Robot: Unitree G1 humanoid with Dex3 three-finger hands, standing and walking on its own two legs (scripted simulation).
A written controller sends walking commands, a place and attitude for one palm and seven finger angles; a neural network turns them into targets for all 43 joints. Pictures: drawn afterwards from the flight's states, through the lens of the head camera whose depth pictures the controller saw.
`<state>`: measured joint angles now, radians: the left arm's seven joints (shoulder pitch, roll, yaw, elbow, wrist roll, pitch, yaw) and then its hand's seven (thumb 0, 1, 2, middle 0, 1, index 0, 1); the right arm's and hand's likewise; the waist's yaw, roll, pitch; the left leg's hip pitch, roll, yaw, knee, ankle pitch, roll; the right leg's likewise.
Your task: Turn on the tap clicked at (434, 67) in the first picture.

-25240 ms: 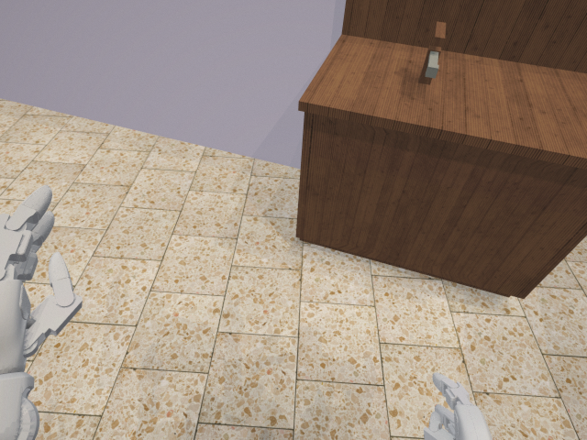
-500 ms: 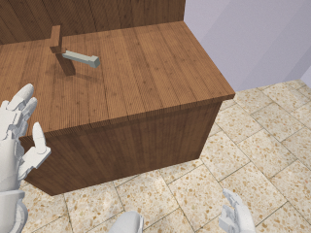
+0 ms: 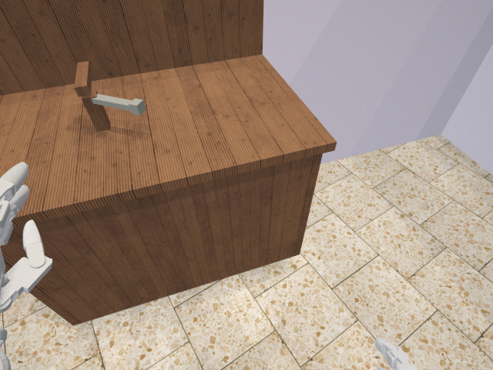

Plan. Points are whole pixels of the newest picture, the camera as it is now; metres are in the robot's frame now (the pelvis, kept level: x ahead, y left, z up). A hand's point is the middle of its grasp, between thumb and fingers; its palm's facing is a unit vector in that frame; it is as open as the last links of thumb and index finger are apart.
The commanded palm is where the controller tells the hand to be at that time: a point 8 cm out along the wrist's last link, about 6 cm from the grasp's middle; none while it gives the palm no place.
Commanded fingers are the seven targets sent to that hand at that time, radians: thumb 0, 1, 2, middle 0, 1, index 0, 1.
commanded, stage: stop stepping back and stand still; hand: left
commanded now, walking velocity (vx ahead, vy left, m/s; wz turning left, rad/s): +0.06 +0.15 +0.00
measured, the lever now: (137, 106) +0.69 +0.30 +0.07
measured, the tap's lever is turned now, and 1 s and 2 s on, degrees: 53 53 53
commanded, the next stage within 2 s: stand and check the lever's angle in 0.44 s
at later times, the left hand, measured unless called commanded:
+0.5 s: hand (23, 300) +0.17 +0.26 +0.15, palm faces +0.46 -0.83 -0.32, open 7.4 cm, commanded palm +0.12 +0.29 +0.18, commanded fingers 0.00 0.90 0.90 -0.20 -0.30 -0.20 -0.30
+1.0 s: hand (35, 264) +0.21 +0.27 +0.15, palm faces +0.40 -0.84 -0.36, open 7.4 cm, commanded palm +0.16 +0.31 +0.18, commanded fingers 0.00 0.90 0.90 -0.20 -0.30 -0.20 -0.30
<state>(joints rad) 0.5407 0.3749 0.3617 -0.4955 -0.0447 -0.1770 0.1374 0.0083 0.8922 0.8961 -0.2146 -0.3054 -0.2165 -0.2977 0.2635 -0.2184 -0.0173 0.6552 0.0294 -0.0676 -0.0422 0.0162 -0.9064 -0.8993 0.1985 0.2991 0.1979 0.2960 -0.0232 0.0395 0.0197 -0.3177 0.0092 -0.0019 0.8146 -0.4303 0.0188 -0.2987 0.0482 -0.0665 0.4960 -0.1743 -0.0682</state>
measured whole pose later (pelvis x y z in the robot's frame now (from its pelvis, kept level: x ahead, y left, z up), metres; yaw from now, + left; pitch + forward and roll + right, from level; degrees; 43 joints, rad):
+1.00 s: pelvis +0.01 +0.02 +0.01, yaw +1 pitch -1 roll +0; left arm 0.48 0.34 0.30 -0.45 -0.05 -0.12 0.16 0.01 0.89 0.90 -0.21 -0.31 -0.21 -0.30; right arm 0.20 -0.22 0.01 0.63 0.00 -0.10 -0.08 0.02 -0.91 -0.90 0.20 0.30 0.20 0.30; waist 0.00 0.00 0.02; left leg -0.19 0.01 0.05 0.48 -0.27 0.02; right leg -0.22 0.03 0.00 0.46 -0.22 -0.03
